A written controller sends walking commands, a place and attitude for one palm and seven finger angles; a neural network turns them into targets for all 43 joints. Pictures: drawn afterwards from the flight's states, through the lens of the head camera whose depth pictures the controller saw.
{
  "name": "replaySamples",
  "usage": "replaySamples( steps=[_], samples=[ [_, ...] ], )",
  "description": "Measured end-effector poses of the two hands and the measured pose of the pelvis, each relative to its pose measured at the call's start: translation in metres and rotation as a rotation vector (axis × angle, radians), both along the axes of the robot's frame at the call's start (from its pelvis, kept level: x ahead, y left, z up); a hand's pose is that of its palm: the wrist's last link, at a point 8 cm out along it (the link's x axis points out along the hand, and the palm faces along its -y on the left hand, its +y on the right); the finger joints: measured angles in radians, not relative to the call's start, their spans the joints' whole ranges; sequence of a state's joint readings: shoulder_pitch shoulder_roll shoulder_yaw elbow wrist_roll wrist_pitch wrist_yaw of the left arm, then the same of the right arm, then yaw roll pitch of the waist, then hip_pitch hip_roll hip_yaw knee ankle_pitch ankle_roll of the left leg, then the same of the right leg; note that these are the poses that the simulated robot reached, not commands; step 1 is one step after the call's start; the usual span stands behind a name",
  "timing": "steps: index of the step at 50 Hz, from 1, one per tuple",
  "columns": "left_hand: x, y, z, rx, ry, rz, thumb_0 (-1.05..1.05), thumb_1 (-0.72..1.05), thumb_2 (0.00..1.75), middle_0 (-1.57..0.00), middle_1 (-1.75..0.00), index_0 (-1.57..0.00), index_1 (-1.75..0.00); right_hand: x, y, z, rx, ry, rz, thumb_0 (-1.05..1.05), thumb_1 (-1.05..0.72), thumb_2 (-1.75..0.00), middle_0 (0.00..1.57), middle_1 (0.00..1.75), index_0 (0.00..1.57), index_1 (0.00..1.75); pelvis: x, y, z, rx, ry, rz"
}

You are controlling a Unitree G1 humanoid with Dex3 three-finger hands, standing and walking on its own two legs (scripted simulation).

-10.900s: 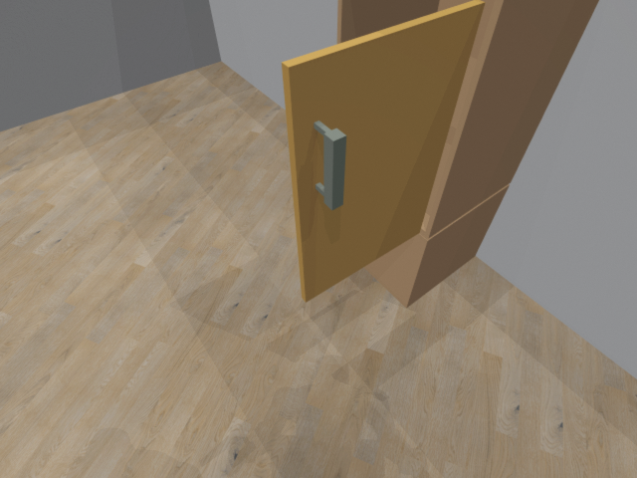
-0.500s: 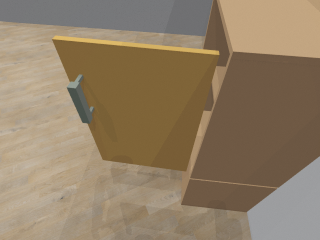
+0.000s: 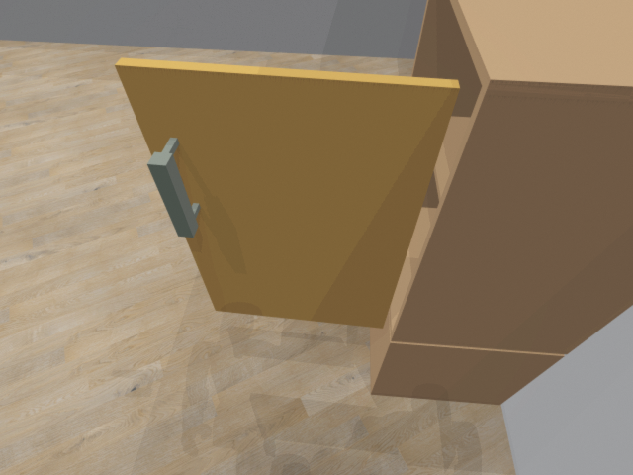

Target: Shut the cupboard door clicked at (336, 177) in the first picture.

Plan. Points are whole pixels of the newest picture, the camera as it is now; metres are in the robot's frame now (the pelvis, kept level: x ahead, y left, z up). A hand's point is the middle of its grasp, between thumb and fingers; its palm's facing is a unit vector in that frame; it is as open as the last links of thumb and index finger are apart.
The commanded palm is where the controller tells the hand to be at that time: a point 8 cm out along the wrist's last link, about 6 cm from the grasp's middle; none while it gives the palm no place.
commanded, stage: look again from close up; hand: left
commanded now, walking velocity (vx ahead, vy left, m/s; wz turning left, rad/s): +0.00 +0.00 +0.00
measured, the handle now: (180, 188) +0.47 +0.22 +0.09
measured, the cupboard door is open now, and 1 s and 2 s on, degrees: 88 88 88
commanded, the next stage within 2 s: raise the hand and make a fist in 0.24 s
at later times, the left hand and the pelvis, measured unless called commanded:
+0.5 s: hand (155, 457) +0.15 +0.20 -0.04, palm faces +0.24 -0.96 -0.17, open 7.3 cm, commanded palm +0.09 +0.25 -0.05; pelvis -0.02 +0.00 -0.01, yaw +4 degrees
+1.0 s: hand (163, 467) +0.14 +0.18 -0.01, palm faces -0.09 -1.00 -0.04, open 5.0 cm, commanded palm +0.11 +0.24 +0.00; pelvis -0.07 -0.02 -0.07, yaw +4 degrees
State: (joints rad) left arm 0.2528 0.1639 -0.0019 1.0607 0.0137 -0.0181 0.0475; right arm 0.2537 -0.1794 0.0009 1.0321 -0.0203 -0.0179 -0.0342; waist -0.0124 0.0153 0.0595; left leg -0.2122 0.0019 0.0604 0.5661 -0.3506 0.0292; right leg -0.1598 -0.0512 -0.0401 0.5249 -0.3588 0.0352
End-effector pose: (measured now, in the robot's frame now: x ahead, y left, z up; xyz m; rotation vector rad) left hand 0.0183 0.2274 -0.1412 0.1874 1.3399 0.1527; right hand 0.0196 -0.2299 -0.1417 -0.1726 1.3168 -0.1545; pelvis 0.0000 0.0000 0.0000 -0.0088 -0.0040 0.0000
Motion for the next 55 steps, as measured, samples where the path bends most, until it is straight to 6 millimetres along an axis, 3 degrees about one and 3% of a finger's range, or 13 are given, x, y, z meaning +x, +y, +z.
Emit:
replaySamples(
  steps=[9, 18, 20, 25, 27, 29, 31, 34, 37, 40, 45, 50, 55],
  samples=[
    [-0.004, 0.019, 0.005, 0.012, -0.008, -0.008, 0.01, 0.91, 0.90, -0.20, -0.30, -0.20, -0.29, 0.001, 0.010, 0.003, 0.006, -0.014, 0.022, 0.00, -0.93, -0.89, 0.20, 0.30, 0.20, 0.30, -0.007, 0.011, 0.003, 0.010, -0.005, -0.006],
    [-0.021, 0.020, 0.005, 0.014, 0.045, -0.001, 0.01, 0.91, 0.90, -0.20, -0.30, -0.20, -0.29, -0.007, 0.011, 0.005, 0.008, 0.018, 0.024, 0.00, -0.92, -0.89, 0.20, 0.30, 0.20, 0.30, -0.008, 0.011, 0.005, 0.011, 0.003, -0.005],
    [0.005, 0.028, 0.021, 0.032, -0.136, 0.080, 0.02, 0.91, 0.90, -0.20, -0.30, -0.20, -0.30, -0.001, 0.006, 0.011, -0.028, -0.082, 0.023, 0.00, -0.92, -0.89, 0.20, 0.30, 0.20, 0.30, -0.013, 0.008, 0.002, 0.007, 0.001, 0.007],
    [0.101, 0.022, 0.116, 0.052, -0.831, 0.067, 0.02, 0.91, 0.90, -0.22, -0.32, -0.22, -0.32, 0.035, -0.011, 0.026, -0.039, -0.419, 0.056, 0.01, -0.91, -0.89, 0.20, 0.30, 0.20, 0.30, -0.018, -0.001, -0.008, 0.031, 0.032, 0.067],
    [0.125, 0.019, 0.139, 0.017, -1.047, 0.034, 0.02, 0.91, 0.90, -0.24, -0.34, -0.24, -0.34, 0.056, -0.020, 0.027, -0.037, -0.513, 0.082, 0.01, -0.91, -0.89, 0.20, 0.30, 0.20, 0.30, -0.023, -0.006, -0.016, 0.032, 0.070, 0.063],
    [0.135, 0.015, 0.149, -0.036, -1.200, -0.032, 0.01, 0.91, 0.90, -0.27, -0.37, -0.26, -0.37, 0.076, -0.029, 0.031, -0.046, -0.597, 0.097, 0.01, -0.91, -0.89, 0.20, 0.30, 0.20, 0.30, -0.031, -0.011, -0.025, 0.027, 0.109, 0.048],
    [0.132, 0.011, 0.147, -0.091, -1.298, -0.131, 0.01, 0.91, 0.90, -0.29, -0.40, -0.29, -0.40, 0.096, -0.037, 0.036, -0.062, -0.680, 0.115, 0.01, -0.90, -0.89, 0.20, 0.30, 0.20, 0.30, -0.039, -0.019, -0.037, 0.031, 0.149, 0.036],
    [0.110, 0.010, 0.127, -0.168, -1.305, -0.235, 0.01, 0.91, 0.90, -0.34, -0.45, -0.34, -0.45, 0.120, -0.047, 0.045, -0.089, -0.793, 0.158, 0.01, -0.90, -0.89, 0.20, 0.30, 0.20, 0.30, -0.051, -0.027, -0.055, 0.028, 0.181, 0.035],
    [0.082, 0.018, 0.108, -0.198, -1.257, -0.195, 0.01, 0.90, 0.90, -0.40, -0.51, -0.40, -0.51, 0.137, -0.051, 0.050, -0.115, -0.872, 0.199, 0.01, -0.90, -0.89, 0.20, 0.30, 0.20, 0.30, -0.059, -0.031, -0.069, 0.015, 0.193, 0.042],
    [0.062, 0.024, 0.106, -0.164, -1.269, -0.128, 0.02, 0.90, 0.90, -0.45, -0.57, -0.45, -0.57, 0.145, -0.047, 0.049, -0.127, -0.901, 0.236, 0.01, -0.90, -0.89, 0.20, 0.30, 0.20, 0.30, -0.064, -0.032, -0.076, -0.006, 0.191, 0.054],
    [0.070, 0.017, 0.124, -0.154, -1.352, -0.164, 0.02, 0.90, 0.90, -0.54, -0.67, -0.54, -0.67, 0.137, -0.027, 0.034, -0.099, -0.853, 0.265, 0.01, -0.90, -0.89, 0.19, 0.30, 0.20, 0.30, -0.069, -0.030, -0.078, -0.034, 0.181, 0.070],
    [0.101, 0.007, 0.138, -0.215, -1.299, -0.247, 0.02, 0.90, 0.90, -0.63, -0.77, -0.63, -0.77, 0.110, -0.006, 0.021, -0.030, -0.764, 0.206, 0.01, -0.90, -0.89, 0.20, 0.30, 0.20, 0.30, -0.067, -0.024, -0.068, -0.039, 0.171, 0.064],
    [0.114, 0.017, 0.152, -0.198, -1.252, -0.223, 0.02, 0.90, 0.90, -0.72, -0.87, -0.72, -0.86, 0.083, 0.005, 0.018, 0.005, -0.687, 0.131, 0.01, -0.90, -0.89, 0.20, 0.30, 0.20, 0.30, -0.059, -0.015, -0.056, -0.028, 0.171, 0.046]
  ],
)
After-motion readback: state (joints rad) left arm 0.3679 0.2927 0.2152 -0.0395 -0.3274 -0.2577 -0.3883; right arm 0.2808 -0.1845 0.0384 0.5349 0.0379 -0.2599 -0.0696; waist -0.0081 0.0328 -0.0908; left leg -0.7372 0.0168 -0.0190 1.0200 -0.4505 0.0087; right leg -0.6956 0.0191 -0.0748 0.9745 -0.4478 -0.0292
